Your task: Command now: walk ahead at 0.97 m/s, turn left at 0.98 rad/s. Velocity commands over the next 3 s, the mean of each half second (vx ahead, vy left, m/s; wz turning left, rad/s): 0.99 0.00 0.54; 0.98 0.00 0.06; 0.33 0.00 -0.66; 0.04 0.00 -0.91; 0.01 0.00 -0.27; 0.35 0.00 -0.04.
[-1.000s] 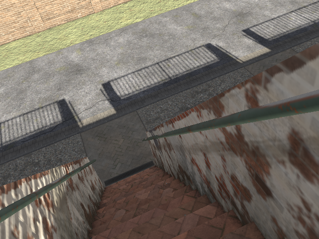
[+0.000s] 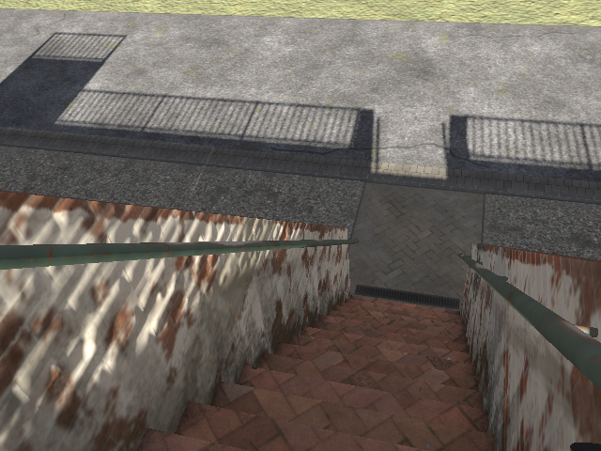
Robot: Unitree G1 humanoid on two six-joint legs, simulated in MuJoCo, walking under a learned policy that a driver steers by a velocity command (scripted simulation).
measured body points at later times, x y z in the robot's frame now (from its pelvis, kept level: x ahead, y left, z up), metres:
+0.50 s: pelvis +0.17 -0.04 -0.20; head +0.16 -0.02 +0.25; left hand +0.16 +0.21 -0.35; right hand +0.34 -0.25 -0.28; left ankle +0.21 +0.13 -0.82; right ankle +0.06 -0.24 -0.83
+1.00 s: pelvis +0.40 -0.01 -0.37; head +0.43 +0.03 +0.08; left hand +0.19 +0.21 -0.50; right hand +0.76 -0.08 -0.36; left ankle +0.41 +0.13 -0.79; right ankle +0.34 -0.13 -1.07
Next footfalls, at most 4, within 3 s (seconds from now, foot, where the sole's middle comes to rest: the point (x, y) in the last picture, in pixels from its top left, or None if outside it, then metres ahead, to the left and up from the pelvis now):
0.04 left None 0.07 0.06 -0.65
0.26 right None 0.10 -0.23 -0.87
0.50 left None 0.24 0.14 -0.87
0.86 right None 0.38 -0.12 -1.11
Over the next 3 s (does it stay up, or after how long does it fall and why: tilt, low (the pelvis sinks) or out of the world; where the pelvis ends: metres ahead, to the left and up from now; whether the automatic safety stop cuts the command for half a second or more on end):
stays up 0.88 -0.13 -0.86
